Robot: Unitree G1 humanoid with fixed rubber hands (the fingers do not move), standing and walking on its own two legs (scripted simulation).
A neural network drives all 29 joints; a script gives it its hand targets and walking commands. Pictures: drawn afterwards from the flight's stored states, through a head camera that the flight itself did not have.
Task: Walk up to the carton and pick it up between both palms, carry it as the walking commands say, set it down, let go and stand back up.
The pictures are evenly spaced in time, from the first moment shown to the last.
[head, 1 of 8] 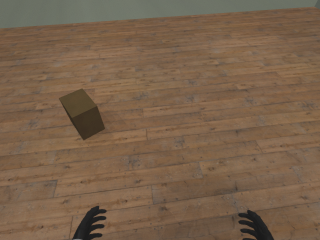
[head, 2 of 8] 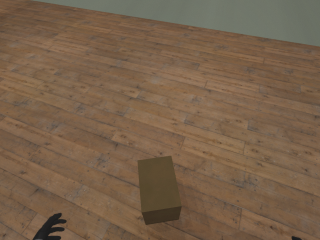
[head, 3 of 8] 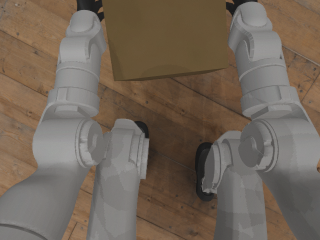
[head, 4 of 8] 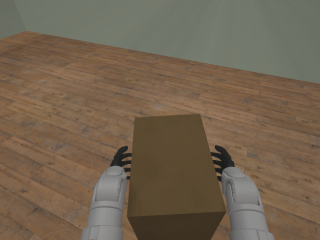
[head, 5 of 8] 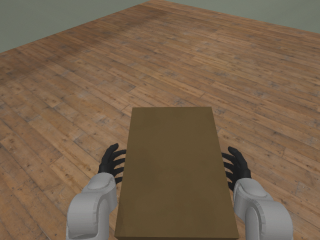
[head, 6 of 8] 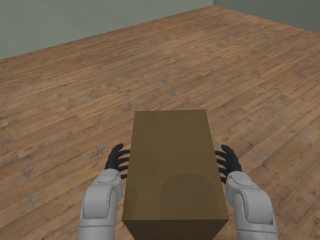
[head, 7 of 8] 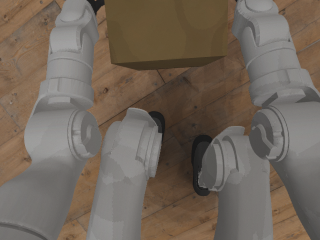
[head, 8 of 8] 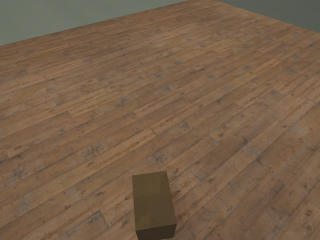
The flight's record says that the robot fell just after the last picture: no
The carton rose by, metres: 0.68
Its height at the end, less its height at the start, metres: +0.00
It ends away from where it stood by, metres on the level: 0.72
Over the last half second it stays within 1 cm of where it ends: yes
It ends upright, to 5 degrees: yes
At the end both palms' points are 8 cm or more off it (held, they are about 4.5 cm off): yes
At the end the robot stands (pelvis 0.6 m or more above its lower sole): yes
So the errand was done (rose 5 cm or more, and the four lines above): yes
